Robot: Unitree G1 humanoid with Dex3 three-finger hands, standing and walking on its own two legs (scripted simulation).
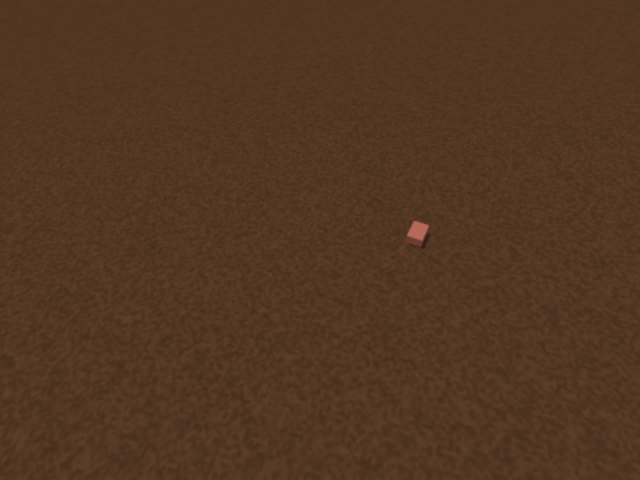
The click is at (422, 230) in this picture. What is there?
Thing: flat box
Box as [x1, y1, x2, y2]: [406, 221, 428, 246]
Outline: 414,221 407,234 406,242 420,246 427,232 428,225
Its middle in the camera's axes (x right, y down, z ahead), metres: +0.42 -0.04 +1.69
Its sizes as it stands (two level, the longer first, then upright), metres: 0.102 0.069 0.041
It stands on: the floor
